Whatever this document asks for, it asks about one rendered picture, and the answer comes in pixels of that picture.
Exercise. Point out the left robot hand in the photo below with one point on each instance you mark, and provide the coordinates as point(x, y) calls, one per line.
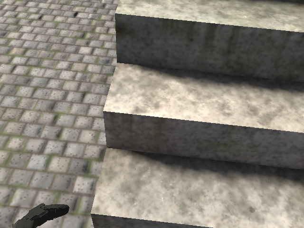
point(41, 214)

